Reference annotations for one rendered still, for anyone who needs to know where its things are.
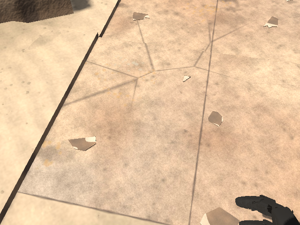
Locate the robot right hand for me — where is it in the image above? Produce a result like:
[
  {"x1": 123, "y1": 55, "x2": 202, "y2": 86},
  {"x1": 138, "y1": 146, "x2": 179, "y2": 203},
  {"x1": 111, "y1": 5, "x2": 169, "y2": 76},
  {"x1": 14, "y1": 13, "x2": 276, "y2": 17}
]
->
[{"x1": 235, "y1": 195, "x2": 300, "y2": 225}]

